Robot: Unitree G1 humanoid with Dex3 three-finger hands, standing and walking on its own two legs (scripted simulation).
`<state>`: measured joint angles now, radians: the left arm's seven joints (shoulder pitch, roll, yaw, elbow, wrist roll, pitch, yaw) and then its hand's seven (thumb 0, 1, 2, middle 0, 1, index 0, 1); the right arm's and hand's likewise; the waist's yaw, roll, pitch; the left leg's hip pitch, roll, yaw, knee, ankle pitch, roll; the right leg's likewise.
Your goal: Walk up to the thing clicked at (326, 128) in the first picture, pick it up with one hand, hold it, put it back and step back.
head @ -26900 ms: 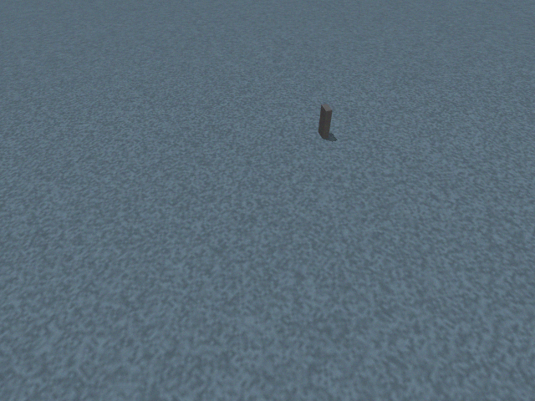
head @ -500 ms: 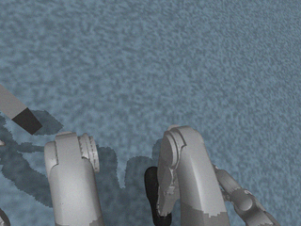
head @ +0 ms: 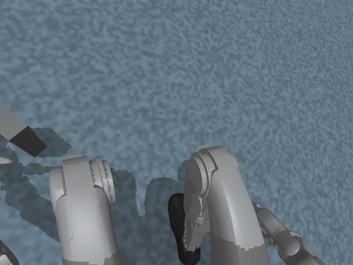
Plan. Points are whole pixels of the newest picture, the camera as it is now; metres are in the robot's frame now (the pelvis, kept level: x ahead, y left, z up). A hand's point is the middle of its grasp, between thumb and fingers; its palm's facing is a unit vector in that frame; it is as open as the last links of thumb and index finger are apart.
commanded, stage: withdraw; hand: left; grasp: from the side
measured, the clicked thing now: (18, 132) +0.39 +0.32 -0.19
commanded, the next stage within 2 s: rise in 0.96 s
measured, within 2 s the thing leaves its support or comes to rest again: neither
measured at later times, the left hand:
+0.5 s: hand out of the picture +0.37 +0.37 -0.10, palm faces +0.45 -0.89 -0.02, open 16.8 cm
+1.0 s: hand out of the picture +0.37 +0.38 -0.09, palm faces +0.47 -0.88 -0.04, open 16.3 cm
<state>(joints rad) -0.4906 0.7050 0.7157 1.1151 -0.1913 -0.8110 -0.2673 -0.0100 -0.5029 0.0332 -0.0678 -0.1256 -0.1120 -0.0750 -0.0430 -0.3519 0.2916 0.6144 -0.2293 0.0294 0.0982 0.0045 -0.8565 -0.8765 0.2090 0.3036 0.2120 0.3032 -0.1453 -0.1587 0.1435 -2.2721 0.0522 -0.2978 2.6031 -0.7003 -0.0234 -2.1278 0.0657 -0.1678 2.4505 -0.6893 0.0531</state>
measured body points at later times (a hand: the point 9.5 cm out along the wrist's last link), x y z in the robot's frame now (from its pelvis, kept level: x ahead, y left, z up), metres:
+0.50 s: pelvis +0.00 +0.00 +0.00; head +0.20 +0.14 +0.38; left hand +0.34 +0.41 -0.10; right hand +0.20 -0.24 -0.07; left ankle +0.08 +0.13 -0.26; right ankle +0.12 -0.12 -0.26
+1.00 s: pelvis +0.00 +0.00 +0.00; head +0.19 +0.15 +0.38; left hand +0.34 +0.42 -0.09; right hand +0.19 -0.25 -0.07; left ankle +0.08 +0.13 -0.26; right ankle +0.12 -0.12 -0.26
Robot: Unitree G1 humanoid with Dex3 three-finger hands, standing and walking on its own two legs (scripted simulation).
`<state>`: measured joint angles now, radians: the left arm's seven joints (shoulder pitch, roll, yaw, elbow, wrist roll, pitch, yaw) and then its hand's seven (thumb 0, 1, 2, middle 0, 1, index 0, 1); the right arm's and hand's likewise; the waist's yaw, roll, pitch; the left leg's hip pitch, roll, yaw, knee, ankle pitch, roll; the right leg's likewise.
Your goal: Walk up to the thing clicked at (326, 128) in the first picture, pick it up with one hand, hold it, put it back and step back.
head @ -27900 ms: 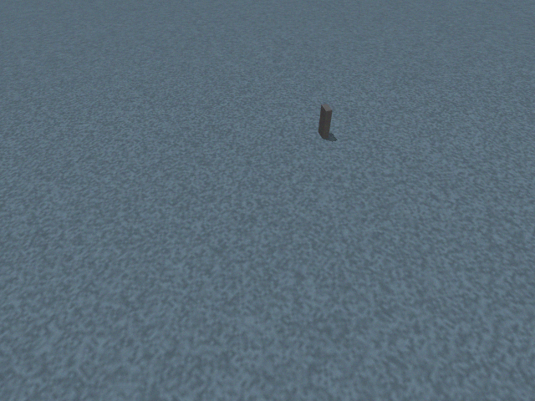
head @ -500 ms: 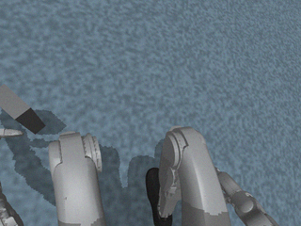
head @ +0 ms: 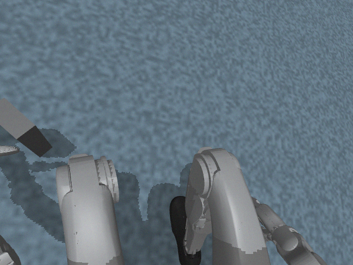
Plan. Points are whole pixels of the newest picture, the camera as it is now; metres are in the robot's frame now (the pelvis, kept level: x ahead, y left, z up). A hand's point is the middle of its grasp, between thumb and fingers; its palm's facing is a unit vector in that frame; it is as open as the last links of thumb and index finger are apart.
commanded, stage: rise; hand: left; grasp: from the side
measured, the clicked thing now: (25, 132) +0.39 +0.32 -0.19
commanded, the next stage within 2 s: home in 0.16 s
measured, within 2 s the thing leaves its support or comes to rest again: neither
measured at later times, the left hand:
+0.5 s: hand out of the picture +0.32 +0.39 -0.04, palm faces +0.35 -0.86 -0.38, open 17.5 cm
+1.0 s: hand out of the picture +0.24 +0.29 +0.17, palm faces +0.32 -0.86 -0.40, open 17.6 cm
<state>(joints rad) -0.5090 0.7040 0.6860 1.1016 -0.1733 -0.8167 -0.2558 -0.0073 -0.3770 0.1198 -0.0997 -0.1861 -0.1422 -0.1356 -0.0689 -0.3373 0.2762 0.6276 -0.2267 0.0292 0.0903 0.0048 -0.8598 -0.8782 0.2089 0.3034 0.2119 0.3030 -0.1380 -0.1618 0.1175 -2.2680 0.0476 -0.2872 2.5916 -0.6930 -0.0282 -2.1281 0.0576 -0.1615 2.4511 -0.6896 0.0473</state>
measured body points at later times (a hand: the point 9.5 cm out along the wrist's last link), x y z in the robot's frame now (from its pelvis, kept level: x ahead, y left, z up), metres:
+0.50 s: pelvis +0.00 -0.01 +0.05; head +0.19 +0.09 +0.45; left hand +0.30 +0.43 -0.02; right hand +0.16 -0.25 -0.06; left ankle +0.08 +0.14 -0.26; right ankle +0.11 -0.12 -0.26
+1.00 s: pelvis +0.04 -0.01 +0.27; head +0.18 +0.04 +0.70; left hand +0.22 +0.34 +0.20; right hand +0.29 -0.22 +0.17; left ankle +0.08 +0.13 -0.26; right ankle +0.11 -0.12 -0.26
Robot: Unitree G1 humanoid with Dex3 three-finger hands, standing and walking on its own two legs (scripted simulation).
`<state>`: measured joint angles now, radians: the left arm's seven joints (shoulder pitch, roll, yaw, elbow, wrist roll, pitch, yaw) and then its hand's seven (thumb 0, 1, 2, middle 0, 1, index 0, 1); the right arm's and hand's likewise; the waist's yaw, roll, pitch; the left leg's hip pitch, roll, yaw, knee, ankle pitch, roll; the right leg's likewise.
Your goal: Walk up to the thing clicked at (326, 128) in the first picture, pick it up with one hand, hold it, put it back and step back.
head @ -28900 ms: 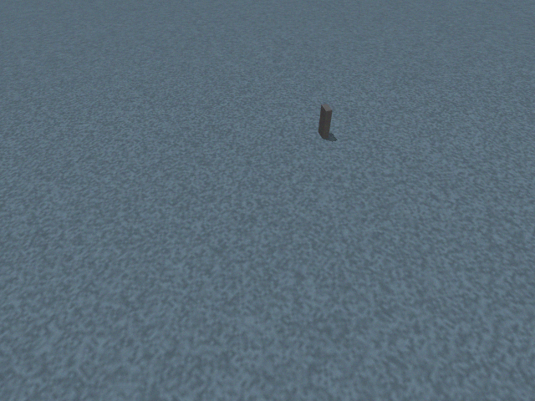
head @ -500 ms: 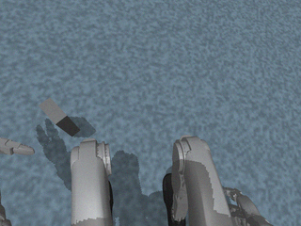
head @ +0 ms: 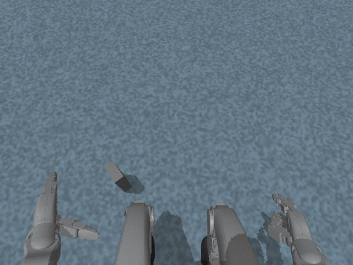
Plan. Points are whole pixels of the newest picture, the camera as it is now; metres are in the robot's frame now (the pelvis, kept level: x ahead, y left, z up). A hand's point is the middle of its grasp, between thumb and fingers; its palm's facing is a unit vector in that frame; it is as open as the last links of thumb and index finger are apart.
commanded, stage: home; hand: left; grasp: from the side
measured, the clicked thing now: (119, 177) +0.41 +0.26 -0.46
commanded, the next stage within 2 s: none
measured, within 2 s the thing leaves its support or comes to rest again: neither
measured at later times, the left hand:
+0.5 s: hand (58, 213) +0.23 +0.20 +0.10, palm faces +0.14 -0.94 -0.31, open 17.4 cm
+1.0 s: hand (62, 221) +0.22 +0.19 +0.10, palm faces +0.14 -0.95 -0.29, open 17.3 cm
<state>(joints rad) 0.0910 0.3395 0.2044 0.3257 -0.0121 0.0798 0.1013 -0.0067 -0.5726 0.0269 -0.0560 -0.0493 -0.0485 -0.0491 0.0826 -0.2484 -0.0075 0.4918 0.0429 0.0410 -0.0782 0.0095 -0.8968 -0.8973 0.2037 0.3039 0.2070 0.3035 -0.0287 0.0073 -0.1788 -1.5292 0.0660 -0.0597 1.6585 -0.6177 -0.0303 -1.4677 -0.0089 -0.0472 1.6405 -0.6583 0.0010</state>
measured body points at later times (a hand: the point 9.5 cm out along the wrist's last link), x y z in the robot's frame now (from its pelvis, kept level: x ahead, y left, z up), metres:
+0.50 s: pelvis +0.06 +0.01 +0.15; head +0.08 +0.02 +0.59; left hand +0.22 +0.25 +0.12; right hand +0.22 -0.22 +0.07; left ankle +0.06 +0.14 -0.53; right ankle +0.05 -0.12 -0.53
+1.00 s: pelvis +0.06 +0.00 +0.16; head +0.08 +0.01 +0.61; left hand +0.21 +0.24 +0.12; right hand +0.23 -0.23 +0.09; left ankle +0.06 +0.14 -0.53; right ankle +0.05 -0.12 -0.53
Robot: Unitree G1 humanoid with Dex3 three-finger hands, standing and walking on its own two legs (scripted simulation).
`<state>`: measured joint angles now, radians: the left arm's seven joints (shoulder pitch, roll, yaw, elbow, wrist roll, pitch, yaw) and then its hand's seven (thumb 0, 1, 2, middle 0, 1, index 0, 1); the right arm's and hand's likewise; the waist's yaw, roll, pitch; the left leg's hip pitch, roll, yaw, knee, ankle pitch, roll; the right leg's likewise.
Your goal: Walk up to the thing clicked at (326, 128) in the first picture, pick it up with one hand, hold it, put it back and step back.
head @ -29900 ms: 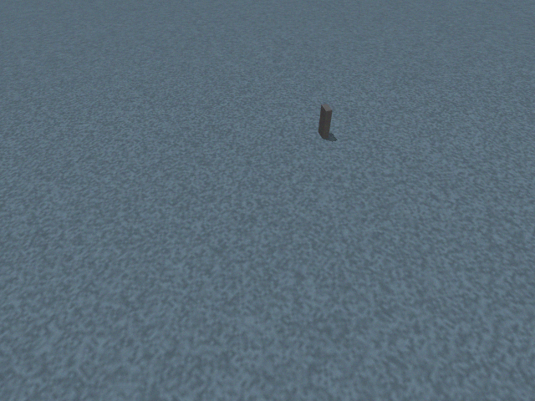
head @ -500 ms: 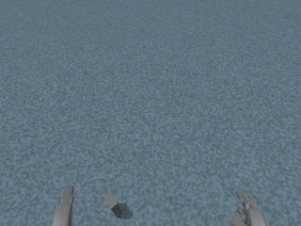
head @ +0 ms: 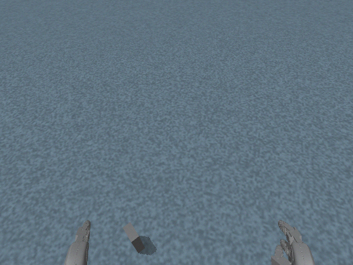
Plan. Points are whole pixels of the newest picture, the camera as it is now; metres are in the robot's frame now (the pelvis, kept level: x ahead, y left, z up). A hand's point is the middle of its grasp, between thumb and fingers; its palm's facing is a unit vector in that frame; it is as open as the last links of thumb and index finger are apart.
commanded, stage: home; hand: left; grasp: from the side
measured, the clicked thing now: (134, 238) +0.37 +0.24 -0.62
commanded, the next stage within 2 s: stand in 1.14 s
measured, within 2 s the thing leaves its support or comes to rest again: neither
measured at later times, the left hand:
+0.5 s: hand (106, 263) +0.16 +0.18 -0.06, palm faces +0.10 -0.95 -0.29, open 17.6 cm
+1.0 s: hand (104, 262) +0.17 +0.18 -0.06, palm faces +0.10 -0.95 -0.28, open 17.7 cm
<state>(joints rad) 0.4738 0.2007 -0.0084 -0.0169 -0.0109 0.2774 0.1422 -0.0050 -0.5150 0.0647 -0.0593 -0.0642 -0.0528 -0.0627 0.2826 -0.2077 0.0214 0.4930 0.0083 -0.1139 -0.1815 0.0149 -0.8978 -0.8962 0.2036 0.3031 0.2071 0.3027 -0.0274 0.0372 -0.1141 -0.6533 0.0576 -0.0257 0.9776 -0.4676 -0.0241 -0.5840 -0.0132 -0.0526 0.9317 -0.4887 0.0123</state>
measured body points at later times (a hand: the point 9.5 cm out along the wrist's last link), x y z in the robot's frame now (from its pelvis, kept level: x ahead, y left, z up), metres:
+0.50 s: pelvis +0.00 +0.00 +0.00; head +0.02 +0.00 +0.45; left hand +0.16 +0.23 -0.03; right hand +0.16 -0.24 -0.07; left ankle +0.01 +0.13 -0.68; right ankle -0.01 -0.13 -0.68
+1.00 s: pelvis +0.00 +0.00 +0.00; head +0.02 +0.00 +0.45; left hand +0.16 +0.23 -0.03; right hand +0.16 -0.24 -0.07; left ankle +0.01 +0.13 -0.68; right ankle -0.01 -0.13 -0.68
